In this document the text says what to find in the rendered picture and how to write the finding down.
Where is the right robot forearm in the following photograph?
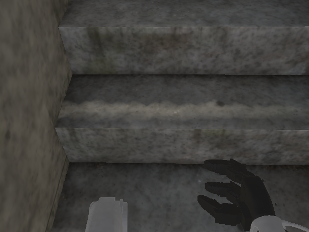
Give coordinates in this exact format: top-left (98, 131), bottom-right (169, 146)
top-left (250, 215), bottom-right (289, 232)

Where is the left robot thigh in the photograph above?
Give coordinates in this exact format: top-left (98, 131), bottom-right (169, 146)
top-left (85, 197), bottom-right (127, 232)

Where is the robot right hand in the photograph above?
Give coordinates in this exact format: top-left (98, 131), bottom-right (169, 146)
top-left (197, 159), bottom-right (276, 232)

